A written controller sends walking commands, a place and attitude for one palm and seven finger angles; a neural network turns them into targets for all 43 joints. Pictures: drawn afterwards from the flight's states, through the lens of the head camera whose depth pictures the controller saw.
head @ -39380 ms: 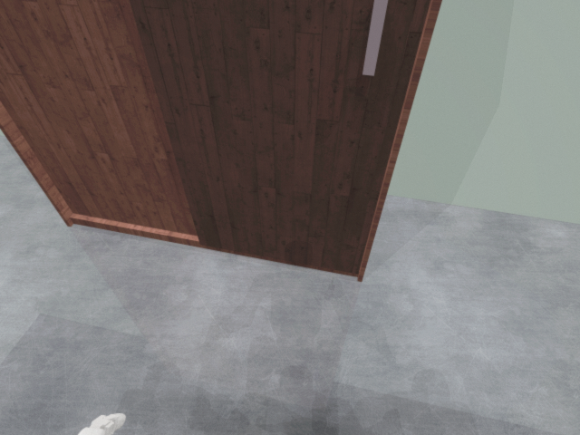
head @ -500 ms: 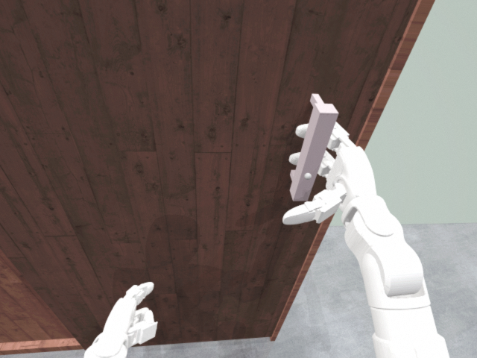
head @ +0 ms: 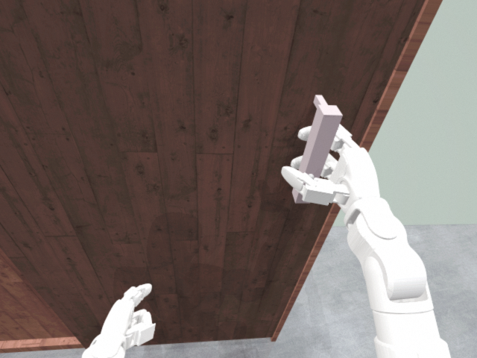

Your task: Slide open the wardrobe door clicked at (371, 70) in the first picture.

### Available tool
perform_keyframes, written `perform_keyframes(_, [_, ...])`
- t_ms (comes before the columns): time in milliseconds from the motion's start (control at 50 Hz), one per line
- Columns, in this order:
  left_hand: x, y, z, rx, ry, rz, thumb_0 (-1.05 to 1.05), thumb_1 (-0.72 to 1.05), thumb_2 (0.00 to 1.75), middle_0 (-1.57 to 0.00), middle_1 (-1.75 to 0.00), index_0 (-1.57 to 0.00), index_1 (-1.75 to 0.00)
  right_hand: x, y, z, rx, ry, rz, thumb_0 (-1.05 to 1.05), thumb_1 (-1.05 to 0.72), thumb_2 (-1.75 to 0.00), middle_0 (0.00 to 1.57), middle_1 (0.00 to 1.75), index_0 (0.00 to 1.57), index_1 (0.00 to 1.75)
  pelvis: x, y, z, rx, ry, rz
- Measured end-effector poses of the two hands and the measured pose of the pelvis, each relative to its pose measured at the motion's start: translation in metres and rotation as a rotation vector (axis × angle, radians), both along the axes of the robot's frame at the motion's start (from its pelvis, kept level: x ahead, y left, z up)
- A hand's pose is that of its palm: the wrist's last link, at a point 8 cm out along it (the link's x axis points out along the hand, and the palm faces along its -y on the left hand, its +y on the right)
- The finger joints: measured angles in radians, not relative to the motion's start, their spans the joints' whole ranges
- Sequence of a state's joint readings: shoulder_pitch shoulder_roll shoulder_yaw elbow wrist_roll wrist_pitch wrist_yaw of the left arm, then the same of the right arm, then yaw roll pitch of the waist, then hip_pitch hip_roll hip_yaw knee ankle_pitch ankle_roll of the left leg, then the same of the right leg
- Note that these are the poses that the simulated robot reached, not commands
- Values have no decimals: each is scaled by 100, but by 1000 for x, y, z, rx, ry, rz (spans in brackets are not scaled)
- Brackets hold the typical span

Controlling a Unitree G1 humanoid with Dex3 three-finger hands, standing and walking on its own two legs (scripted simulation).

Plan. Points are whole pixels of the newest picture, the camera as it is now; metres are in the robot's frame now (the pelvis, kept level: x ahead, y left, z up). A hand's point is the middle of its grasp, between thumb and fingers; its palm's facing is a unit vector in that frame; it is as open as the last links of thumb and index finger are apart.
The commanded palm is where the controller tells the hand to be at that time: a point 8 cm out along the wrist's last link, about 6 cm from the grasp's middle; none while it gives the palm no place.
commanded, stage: grip the handle and tug to test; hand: right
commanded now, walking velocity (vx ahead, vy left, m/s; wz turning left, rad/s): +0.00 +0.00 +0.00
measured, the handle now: (309, 151) +0.38 -0.07 +0.21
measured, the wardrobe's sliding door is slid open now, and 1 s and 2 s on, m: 0.00 0.00 0.00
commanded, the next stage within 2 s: tug the door sideways, standing still in 0.90 s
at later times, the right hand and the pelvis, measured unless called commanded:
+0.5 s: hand (308, 176) +0.32 -0.07 +0.21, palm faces -0.16 +0.99 -0.05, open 6.5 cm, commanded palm +0.30 -0.12 +0.21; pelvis +0.01 +0.00 +0.00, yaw +0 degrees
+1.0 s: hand (307, 180) +0.32 -0.06 +0.20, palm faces -0.17 +0.98 -0.06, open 6.7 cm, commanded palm +0.28 -0.12 +0.21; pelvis +0.03 +0.01 +0.00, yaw +2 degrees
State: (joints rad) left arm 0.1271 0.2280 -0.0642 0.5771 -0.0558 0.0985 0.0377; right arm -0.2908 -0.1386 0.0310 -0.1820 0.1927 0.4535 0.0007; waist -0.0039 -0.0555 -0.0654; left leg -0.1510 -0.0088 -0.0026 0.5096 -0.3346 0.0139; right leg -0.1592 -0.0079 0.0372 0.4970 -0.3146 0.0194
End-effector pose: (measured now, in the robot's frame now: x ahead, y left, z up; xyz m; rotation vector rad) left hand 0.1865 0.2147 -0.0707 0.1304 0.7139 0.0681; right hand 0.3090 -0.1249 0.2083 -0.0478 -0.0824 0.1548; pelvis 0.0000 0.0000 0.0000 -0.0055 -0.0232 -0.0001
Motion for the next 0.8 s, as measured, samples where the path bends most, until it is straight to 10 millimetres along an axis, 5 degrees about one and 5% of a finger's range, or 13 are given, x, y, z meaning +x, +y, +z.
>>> perform_keyframes(140, [5, -1, 1, -1, -1, -2, 1, 91, 90, -20, -30, -20, -30, 3, 0, 0, 2, 3, 8, 0, -59, -77, 40, 134, 34, 132, 3, 0, 0, 0, 6, 1])
perform_keyframes(800, [8, 7, 4, -36, -16, 39, 1, 90, 90, -20, -30, -20, -30, -3, 5, -2, 1, -16, 4, -1, -69, -74, 32, 135, 23, 132, 15, 3, 0, -4, 30, 24])
